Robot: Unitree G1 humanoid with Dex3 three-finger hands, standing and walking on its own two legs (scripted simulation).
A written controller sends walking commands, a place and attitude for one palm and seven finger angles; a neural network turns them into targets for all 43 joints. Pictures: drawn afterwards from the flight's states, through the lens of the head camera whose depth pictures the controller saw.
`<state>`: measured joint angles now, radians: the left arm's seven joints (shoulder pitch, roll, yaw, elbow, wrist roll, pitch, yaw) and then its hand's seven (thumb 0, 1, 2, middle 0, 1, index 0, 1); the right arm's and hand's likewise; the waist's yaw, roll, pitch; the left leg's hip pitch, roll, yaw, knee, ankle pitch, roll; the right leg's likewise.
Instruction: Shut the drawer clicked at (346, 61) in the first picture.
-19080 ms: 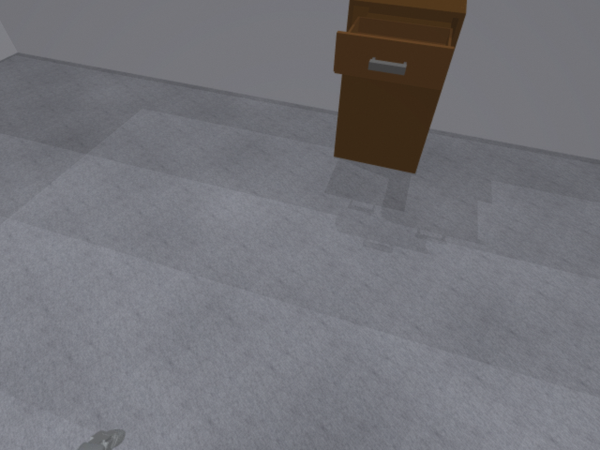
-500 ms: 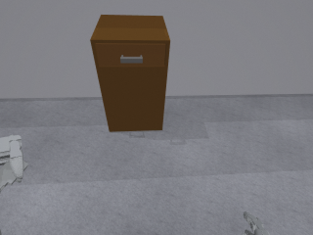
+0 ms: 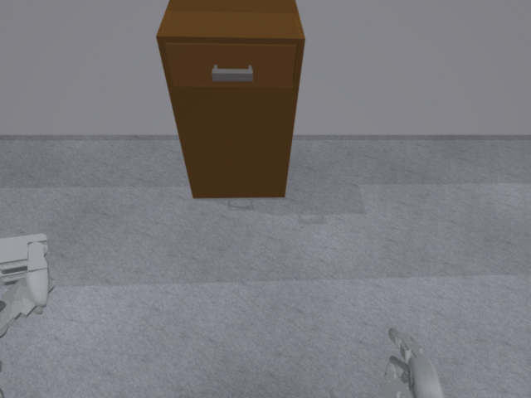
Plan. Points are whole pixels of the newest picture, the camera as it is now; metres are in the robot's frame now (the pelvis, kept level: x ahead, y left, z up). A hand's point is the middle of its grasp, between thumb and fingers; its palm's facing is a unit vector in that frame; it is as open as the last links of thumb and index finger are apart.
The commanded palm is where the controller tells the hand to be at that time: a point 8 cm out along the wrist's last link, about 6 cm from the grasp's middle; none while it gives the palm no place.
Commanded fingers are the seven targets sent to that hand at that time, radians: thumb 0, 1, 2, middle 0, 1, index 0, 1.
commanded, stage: stop stepping back and stand still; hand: left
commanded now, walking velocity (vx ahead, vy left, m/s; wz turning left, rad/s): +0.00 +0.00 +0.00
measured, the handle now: (232, 71) +1.04 +0.17 -0.08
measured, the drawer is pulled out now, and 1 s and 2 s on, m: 0.00 0.00 0.00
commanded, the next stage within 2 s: let the arm hang, fingers relaxed in 0.20 s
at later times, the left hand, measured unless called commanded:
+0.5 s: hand out of the picture +0.12 +0.24 -0.10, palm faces +0.02 -0.94 -0.35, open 3.1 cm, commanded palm none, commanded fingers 0.00 0.90 0.90 -0.96 -1.12 -0.96 -1.12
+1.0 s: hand out of the picture -0.03 +0.24 -0.16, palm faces +0.00 -0.96 -0.29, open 6.5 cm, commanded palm none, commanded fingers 0.00 0.90 0.90 -0.20 -0.30 -0.20 -0.30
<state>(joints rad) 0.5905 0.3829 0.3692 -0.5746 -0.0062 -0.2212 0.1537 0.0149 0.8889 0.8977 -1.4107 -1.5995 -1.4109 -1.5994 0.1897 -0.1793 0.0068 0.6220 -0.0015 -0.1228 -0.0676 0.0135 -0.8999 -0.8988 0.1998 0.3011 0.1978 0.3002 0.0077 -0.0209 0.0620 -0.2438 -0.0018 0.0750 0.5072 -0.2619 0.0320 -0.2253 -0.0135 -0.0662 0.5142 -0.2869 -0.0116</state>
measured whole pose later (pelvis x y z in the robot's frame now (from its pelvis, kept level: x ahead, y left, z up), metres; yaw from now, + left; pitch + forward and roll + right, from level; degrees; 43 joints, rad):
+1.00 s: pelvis -0.02 +0.02 +0.01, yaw +0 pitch -1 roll +0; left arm 0.27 0.24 0.01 1.12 0.02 0.01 0.02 0.01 0.91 0.90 -0.36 -0.48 -0.36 -0.48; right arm 0.27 -0.20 -0.01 1.09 -0.02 0.01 -0.01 0.01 -0.90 -0.90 0.20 0.30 0.20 0.30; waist 0.00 0.04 0.05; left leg -0.22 -0.03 0.08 0.40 -0.18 0.06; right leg -0.20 -0.03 -0.06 0.41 -0.20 0.01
